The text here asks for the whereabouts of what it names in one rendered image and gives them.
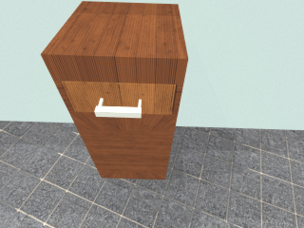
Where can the handle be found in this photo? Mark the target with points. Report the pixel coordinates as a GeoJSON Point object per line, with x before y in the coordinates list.
{"type": "Point", "coordinates": [118, 111]}

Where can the drawer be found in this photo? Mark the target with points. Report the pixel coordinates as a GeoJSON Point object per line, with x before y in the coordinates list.
{"type": "Point", "coordinates": [156, 98]}

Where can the cabinet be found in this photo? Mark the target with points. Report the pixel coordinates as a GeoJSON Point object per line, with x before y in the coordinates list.
{"type": "Point", "coordinates": [122, 42]}

